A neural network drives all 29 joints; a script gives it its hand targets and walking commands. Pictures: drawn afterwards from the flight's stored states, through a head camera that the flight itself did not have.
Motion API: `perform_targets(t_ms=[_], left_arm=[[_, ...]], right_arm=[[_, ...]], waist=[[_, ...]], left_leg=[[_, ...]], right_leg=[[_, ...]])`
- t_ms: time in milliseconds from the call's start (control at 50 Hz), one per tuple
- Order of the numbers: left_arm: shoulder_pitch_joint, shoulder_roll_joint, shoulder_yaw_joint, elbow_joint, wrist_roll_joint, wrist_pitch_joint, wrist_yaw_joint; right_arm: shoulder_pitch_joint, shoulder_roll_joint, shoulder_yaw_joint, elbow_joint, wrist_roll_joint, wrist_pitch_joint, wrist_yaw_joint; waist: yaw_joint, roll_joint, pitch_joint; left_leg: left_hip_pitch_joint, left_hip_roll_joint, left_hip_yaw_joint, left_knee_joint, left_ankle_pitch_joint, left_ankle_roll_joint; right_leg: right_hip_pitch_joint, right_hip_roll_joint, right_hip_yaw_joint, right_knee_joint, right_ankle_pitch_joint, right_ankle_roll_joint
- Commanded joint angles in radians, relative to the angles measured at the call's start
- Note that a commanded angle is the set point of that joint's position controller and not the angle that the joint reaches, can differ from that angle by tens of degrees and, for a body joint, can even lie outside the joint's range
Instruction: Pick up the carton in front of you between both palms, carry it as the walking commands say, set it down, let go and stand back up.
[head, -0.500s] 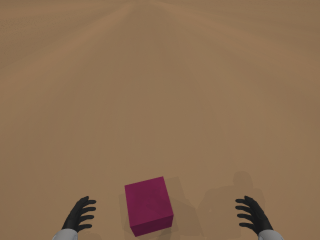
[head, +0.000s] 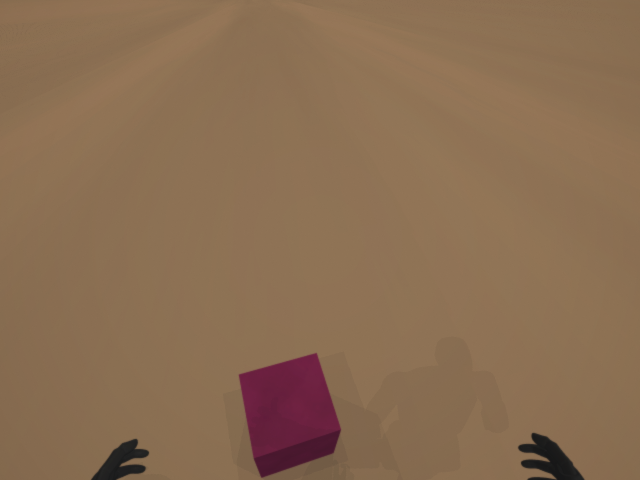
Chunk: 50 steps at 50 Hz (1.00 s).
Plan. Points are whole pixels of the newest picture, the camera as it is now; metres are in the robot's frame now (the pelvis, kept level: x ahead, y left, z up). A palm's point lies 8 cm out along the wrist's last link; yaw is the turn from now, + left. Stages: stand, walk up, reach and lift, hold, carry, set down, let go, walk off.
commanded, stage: stand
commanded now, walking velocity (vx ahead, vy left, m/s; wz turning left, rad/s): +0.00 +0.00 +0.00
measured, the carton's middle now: (288, 416) +0.37 +0.08 -0.64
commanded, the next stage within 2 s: none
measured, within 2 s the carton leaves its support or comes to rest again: neither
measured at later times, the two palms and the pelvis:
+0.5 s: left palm out of the picture +0.08 +0.30 -0.11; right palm out of the picture +0.09 -0.30 -0.08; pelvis -0.01 +0.00 +0.00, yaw +0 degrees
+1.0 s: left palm out of the picture +0.06 +0.30 -0.11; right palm out of the picture +0.07 -0.31 -0.09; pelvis -0.02 +0.00 +0.01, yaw +1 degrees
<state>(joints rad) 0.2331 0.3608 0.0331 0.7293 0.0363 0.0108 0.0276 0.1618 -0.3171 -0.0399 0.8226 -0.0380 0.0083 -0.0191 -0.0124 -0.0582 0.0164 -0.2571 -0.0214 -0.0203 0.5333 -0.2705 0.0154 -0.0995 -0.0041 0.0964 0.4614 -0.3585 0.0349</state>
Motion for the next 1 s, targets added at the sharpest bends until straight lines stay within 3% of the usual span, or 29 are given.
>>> perform_targets(t_ms=[0,520,980], left_arm=[[0.001,0.130,0.029,-0.039,-0.001,-0.013,0.006],[-0.024,0.164,0.014,0.099,-0.005,-0.021,0.001],[-0.046,0.186,0.014,0.181,-0.012,-0.022,-0.004]], right_arm=[[-0.026,-0.171,-0.035,-0.040,0.002,-0.013,-0.005],[-0.068,-0.205,-0.016,0.092,0.016,-0.018,0.001],[-0.081,-0.227,-0.003,0.165,0.024,-0.019,0.003]], waist=[[0.005,0.067,-0.061],[0.005,0.059,-0.009],[0.004,0.059,-0.004]], left_leg=[[0.119,0.091,-0.085,-0.073,0.330,0.011],[0.132,0.102,-0.102,-0.141,0.204,0.015],[0.136,0.109,-0.118,-0.162,0.215,0.014]], right_leg=[[-0.060,-0.045,0.010,-0.052,0.291,-0.019],[-0.063,-0.069,0.029,-0.130,0.215,-0.036],[-0.040,-0.080,0.026,-0.157,0.213,-0.041]])
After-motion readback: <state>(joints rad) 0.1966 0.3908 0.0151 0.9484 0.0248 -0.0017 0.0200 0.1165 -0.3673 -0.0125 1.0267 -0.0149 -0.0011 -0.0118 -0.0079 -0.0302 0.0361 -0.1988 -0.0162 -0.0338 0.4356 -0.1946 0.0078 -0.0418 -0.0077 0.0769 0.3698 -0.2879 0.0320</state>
